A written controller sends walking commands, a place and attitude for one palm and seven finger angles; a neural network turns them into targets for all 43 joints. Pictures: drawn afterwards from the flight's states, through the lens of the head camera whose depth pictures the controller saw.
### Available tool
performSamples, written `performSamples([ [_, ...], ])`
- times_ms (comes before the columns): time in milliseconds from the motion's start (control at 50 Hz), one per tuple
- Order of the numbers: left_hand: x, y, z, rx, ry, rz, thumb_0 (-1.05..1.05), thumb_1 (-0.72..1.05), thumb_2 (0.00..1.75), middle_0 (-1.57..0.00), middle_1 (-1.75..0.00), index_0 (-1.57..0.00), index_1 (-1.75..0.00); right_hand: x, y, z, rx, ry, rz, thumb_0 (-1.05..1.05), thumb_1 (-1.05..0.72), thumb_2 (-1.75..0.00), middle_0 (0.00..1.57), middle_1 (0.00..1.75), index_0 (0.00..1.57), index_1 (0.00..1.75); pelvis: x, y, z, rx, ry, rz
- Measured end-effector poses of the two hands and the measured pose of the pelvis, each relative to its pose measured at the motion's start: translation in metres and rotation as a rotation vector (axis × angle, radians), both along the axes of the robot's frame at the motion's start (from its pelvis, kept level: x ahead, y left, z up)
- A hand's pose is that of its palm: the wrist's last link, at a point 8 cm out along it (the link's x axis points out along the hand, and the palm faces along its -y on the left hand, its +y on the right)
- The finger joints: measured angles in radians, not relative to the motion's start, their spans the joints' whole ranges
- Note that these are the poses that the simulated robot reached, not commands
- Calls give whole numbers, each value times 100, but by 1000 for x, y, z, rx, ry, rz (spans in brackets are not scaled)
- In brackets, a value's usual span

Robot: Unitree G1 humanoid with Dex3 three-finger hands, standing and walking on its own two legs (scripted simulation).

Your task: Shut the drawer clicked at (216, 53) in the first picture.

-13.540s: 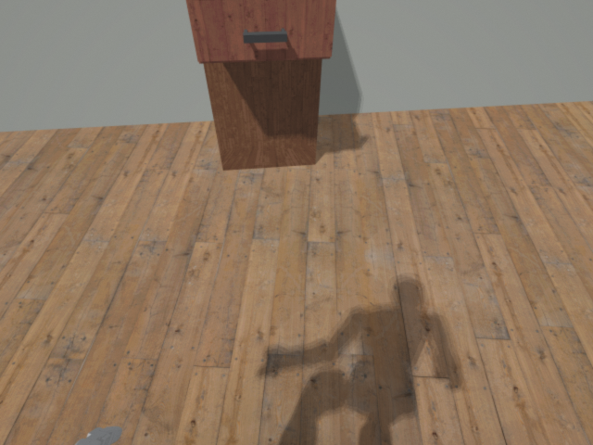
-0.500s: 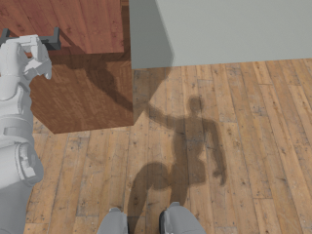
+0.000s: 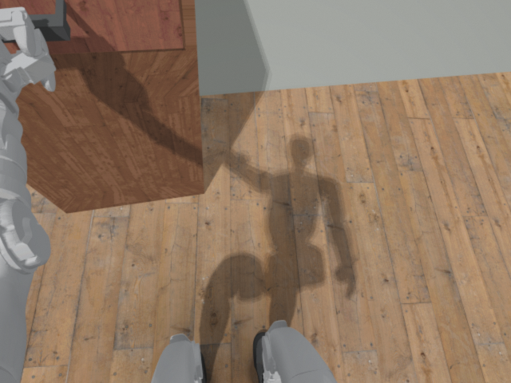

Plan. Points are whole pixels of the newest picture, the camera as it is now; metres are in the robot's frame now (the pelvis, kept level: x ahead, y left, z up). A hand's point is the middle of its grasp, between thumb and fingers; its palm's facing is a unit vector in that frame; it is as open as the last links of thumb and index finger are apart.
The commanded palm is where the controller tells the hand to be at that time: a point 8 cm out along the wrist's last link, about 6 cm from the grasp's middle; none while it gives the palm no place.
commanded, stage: push the drawer shut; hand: left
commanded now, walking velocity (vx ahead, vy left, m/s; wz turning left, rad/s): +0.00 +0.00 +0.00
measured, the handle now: (13, 18) +0.63 +0.27 +0.10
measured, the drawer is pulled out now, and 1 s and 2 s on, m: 0.00 0.00 0.00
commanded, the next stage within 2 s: pull the fist back off the drawer in 0.28 s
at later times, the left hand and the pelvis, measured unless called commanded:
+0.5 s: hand (37, 52) +0.57 +0.23 +0.10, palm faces +0.08 -1.00 -0.04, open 3.0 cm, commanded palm +0.59 +0.24 +0.09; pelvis -0.02 +0.00 -0.01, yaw +1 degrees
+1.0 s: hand (50, 60) +0.55 +0.21 +0.10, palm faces +0.09 -1.00 -0.02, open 3.1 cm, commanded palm +0.52 +0.25 +0.09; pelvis +0.00 +0.00 +0.00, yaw -2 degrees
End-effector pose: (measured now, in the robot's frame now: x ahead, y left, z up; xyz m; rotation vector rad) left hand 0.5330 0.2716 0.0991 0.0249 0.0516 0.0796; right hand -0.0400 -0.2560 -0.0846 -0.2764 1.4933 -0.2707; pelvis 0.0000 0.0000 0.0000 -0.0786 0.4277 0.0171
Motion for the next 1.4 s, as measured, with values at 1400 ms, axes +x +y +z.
performSamples([
  [1400,-69,4,15,2,-63,2,1,90,90,-140,-160,-140,-160,107,3,13,71,-244,-3,0,-91,-90,20,30,20,30,43,5,30,22,-116,-30],
])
